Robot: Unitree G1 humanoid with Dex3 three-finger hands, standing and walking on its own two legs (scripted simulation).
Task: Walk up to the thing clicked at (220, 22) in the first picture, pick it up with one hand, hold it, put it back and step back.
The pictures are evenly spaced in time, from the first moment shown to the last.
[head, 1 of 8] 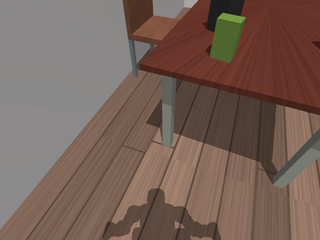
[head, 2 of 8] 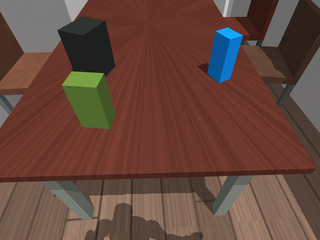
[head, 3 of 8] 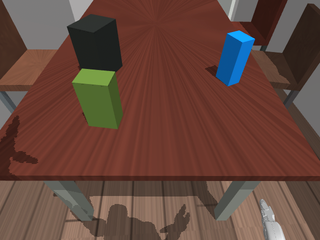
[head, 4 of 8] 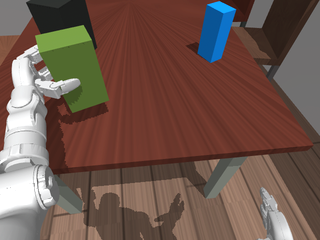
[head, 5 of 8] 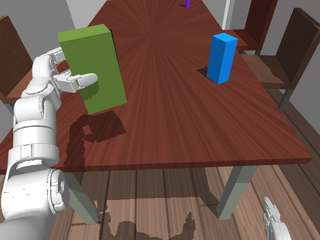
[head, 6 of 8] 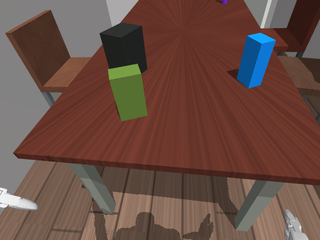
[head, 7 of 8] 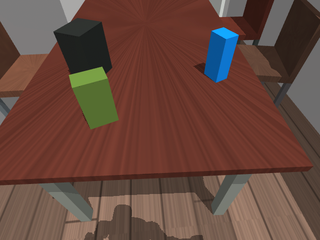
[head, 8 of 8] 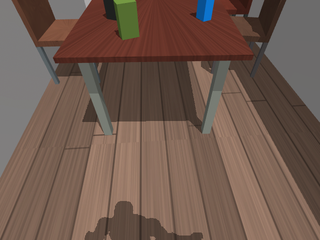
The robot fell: no
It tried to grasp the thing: yes
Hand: left
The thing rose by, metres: 0.24
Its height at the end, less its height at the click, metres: +0.00
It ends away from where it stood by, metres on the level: 0.03
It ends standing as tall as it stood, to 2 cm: yes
